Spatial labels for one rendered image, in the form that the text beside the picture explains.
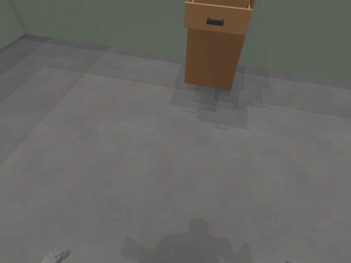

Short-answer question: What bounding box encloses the cabinet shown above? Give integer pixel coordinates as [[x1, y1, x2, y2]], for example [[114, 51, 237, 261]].
[[184, 0, 255, 91]]

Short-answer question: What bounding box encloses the left robot hand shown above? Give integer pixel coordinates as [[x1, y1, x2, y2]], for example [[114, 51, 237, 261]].
[[40, 249, 70, 263]]

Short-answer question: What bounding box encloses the drawer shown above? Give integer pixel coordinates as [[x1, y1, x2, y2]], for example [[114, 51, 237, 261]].
[[184, 0, 253, 36]]

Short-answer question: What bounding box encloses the handle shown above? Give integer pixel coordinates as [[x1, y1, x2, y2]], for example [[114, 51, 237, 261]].
[[206, 18, 224, 26]]

